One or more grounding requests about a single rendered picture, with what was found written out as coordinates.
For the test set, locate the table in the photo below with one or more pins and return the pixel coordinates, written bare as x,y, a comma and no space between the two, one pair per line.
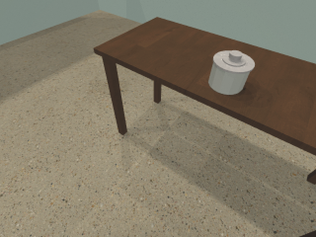
278,98

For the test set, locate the lid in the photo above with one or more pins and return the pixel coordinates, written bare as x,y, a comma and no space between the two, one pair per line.
245,65

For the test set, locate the knob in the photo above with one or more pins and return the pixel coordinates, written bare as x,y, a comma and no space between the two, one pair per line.
235,55

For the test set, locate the pot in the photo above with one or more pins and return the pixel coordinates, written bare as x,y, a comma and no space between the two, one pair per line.
226,83

